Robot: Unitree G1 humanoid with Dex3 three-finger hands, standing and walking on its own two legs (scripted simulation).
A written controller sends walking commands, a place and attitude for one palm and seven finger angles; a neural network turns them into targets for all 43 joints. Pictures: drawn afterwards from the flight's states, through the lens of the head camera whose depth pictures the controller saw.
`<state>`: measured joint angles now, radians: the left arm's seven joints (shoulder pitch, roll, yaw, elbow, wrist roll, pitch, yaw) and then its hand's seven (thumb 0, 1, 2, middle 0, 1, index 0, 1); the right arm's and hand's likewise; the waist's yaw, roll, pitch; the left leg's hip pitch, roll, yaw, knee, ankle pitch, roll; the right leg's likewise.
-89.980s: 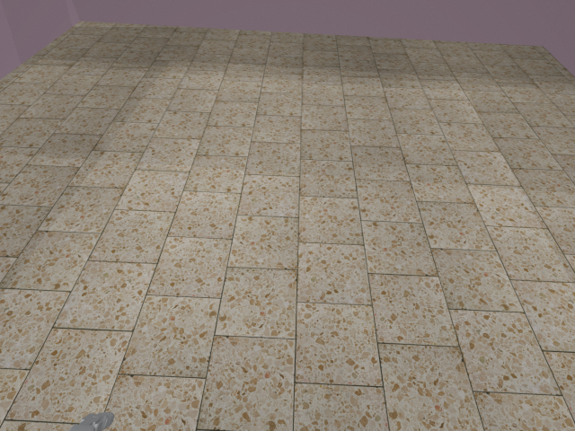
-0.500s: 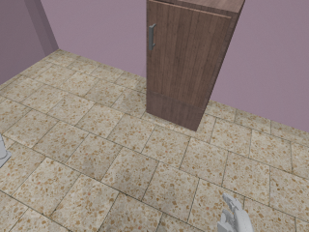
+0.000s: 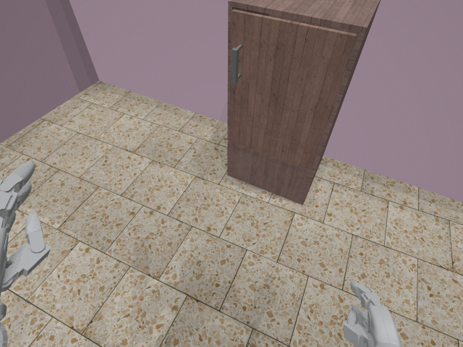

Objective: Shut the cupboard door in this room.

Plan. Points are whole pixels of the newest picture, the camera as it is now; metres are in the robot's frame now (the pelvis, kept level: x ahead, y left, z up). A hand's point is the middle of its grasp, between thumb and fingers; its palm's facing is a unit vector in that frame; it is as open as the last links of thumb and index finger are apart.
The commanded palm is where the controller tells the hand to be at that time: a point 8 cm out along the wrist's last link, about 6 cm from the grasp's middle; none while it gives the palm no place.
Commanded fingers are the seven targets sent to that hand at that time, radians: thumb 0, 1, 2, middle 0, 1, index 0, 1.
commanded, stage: let the arm hang, fingers relaxed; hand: left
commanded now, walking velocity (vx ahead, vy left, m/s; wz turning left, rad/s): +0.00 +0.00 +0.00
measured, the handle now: (237, 64) +1.06 +0.03 -0.04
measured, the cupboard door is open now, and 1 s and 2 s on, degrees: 0 0 0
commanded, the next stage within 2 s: look to check the result in 1.06 s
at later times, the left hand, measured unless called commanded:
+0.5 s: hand out of the picture -0.13 +0.21 -0.16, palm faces +0.03 -0.98 -0.21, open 7.2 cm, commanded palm none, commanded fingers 0.00 0.90 0.90 -0.20 -0.30 -0.20 -0.30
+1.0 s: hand out of the picture -0.02 +0.19 -0.17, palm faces +0.00 -0.98 -0.19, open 7.3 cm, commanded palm none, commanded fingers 0.00 0.90 0.90 -0.20 -0.30 -0.20 -0.30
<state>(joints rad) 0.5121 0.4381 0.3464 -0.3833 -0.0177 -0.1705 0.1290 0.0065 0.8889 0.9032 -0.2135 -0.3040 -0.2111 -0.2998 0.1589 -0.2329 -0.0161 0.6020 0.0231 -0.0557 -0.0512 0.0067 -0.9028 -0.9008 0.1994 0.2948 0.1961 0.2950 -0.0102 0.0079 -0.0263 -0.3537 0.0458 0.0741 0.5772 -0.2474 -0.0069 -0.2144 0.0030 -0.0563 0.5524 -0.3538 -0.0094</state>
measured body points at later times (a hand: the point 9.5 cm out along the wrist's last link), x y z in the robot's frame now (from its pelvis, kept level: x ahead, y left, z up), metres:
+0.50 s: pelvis -0.05 +0.02 +0.01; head -0.02 +0.03 +0.46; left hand -0.13 +0.26 -0.15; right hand -0.09 -0.22 -0.14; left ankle +0.02 +0.12 -0.73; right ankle -0.06 -0.10 -0.73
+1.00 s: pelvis -0.04 +0.02 +0.01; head -0.04 +0.02 +0.46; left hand -0.02 +0.24 -0.15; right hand -0.03 -0.21 -0.15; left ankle +0.02 +0.12 -0.73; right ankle -0.06 -0.10 -0.73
